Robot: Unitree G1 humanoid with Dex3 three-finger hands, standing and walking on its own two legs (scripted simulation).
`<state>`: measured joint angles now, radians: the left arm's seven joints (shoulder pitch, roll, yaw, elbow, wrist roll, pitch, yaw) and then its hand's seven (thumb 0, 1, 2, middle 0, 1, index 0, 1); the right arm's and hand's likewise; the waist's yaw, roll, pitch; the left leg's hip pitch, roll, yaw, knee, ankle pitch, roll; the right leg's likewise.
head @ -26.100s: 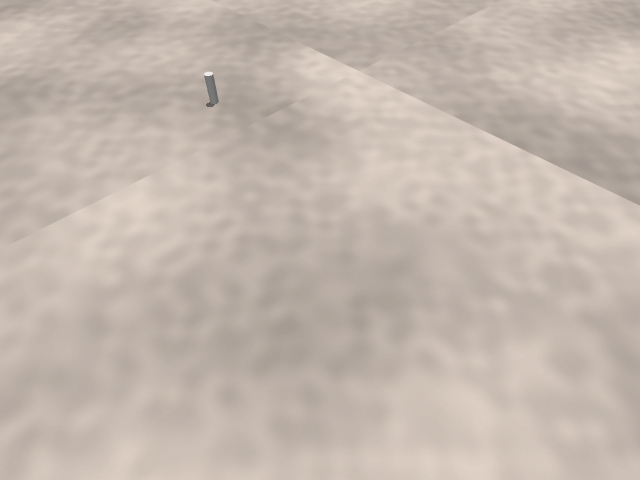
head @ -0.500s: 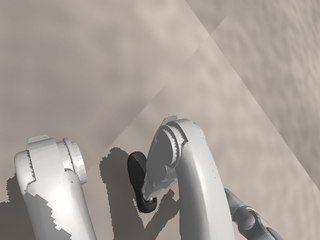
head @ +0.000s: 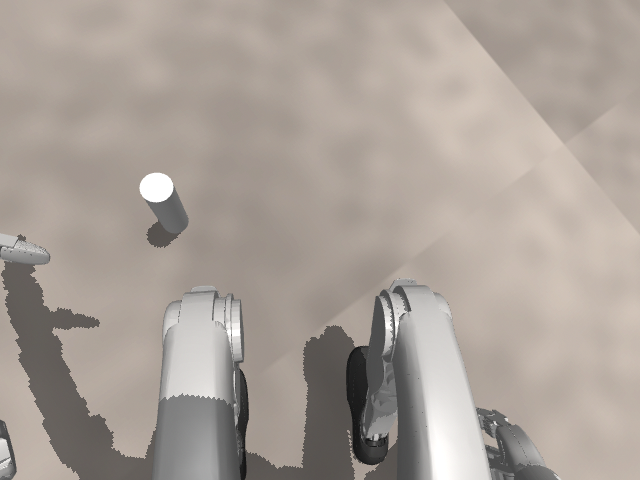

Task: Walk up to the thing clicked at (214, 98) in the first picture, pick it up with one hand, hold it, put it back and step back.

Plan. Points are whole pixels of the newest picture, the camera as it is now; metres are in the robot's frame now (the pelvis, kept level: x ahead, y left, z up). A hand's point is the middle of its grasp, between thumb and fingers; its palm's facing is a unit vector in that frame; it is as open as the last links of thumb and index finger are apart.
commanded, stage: home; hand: left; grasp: from the side
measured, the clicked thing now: (167, 206) +0.49 +0.25 -0.29
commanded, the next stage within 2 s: none
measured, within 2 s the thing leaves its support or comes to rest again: neither
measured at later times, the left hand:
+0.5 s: hand out of the picture +0.30 +0.27 +0.13, palm faces +0.22 -0.88 -0.42, open 17.4 cm
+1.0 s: hand out of the picture +0.25 +0.19 +0.29, palm faces +0.23 -0.93 -0.31, open 17.5 cm
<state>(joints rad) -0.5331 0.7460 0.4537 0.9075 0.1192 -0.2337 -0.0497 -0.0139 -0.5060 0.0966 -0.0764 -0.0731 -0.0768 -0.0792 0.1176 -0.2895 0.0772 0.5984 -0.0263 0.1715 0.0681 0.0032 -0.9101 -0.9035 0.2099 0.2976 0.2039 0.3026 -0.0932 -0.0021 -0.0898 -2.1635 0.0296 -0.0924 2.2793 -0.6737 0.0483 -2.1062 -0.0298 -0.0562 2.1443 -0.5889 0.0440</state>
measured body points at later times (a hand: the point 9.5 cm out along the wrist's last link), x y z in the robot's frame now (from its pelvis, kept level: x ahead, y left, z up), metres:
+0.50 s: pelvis +0.06 -0.02 +0.23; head +0.19 +0.02 +0.66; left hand +0.29 +0.31 +0.15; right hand +0.26 -0.26 +0.13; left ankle +0.08 +0.11 -0.34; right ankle +0.13 -0.14 -0.34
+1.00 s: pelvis +0.10 -0.01 +0.34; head +0.12 -0.01 +0.79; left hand +0.23 +0.24 +0.31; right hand +0.29 -0.23 +0.27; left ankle +0.08 +0.11 -0.34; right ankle +0.13 -0.14 -0.34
